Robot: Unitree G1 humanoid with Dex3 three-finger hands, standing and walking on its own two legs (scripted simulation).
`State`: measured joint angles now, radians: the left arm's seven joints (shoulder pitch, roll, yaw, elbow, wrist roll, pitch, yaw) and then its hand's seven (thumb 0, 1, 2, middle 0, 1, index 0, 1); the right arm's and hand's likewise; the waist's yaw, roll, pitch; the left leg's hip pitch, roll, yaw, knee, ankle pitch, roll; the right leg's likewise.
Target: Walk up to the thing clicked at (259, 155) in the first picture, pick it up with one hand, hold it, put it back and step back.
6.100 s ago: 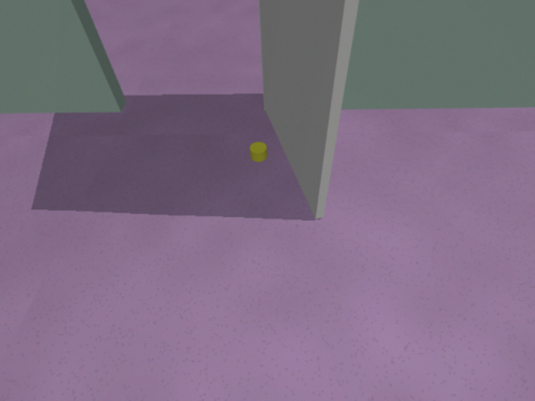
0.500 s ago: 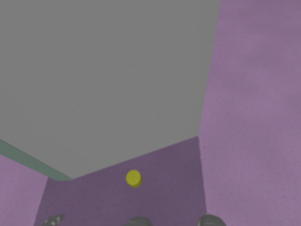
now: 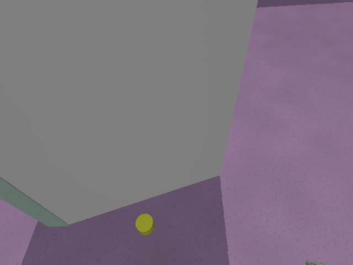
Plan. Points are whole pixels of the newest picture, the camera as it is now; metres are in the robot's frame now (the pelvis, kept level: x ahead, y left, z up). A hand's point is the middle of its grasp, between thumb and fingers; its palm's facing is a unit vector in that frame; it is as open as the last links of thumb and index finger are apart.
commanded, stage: walk up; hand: left
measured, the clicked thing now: (145, 224) +0.41 +0.26 -0.74
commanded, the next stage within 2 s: none
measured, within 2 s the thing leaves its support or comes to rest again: neither
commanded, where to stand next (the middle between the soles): +0.06 +0.01 m, yaw -2 degrees
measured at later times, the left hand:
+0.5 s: hand out of the picture +0.11 +0.25 -0.14, palm faces -0.02 -0.94 -0.33, open 7.4 cm
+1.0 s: hand out of the picture +0.07 +0.31 -0.17, palm faces -0.05 -0.92 -0.40, open 7.4 cm
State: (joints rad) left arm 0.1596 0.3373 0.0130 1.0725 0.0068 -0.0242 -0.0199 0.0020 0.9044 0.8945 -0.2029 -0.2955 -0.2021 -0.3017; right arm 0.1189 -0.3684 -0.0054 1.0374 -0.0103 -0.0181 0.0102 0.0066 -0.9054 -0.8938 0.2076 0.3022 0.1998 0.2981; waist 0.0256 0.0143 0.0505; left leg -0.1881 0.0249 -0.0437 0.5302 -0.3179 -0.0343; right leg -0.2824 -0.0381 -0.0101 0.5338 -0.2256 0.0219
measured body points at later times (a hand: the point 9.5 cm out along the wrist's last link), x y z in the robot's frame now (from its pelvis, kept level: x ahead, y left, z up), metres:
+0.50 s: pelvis +0.00 +0.01 +0.01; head +0.01 +0.00 +0.46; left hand +0.11 +0.30 -0.12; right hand +0.07 -0.30 -0.12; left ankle -0.02 +0.15 -0.73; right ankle +0.04 -0.13 -0.73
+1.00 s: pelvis -0.07 +0.04 -0.02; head +0.01 +0.05 +0.42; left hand +0.07 +0.36 -0.14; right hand +0.03 -0.29 -0.13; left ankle -0.08 +0.16 -0.73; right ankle +0.04 -0.13 -0.73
